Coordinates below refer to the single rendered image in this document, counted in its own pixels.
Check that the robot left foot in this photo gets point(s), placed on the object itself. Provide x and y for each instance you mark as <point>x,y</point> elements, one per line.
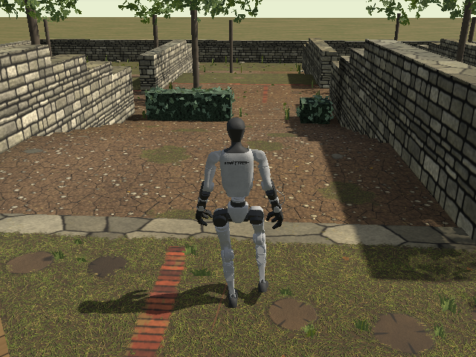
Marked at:
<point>233,301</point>

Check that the robot right upper arm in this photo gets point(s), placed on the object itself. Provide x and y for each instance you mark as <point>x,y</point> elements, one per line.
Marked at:
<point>263,166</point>

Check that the right robot forearm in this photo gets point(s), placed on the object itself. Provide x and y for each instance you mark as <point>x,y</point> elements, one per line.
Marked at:
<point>273,199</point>

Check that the robot right foot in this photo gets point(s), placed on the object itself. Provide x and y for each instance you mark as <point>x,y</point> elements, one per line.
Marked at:
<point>262,287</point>

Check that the right robot hand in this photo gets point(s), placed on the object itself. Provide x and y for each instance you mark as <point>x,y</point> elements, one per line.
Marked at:
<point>278,216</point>

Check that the robot left upper arm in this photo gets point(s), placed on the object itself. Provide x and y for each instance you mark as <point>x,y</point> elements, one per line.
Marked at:
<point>210,170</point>

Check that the left robot forearm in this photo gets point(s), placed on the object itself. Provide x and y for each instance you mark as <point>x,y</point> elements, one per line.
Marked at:
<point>203,199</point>

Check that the robot foot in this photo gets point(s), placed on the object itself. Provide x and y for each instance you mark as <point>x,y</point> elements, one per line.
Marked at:
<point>233,301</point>
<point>262,287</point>

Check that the left robot hand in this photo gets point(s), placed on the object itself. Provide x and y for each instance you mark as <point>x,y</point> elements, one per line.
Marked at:
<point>200,214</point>

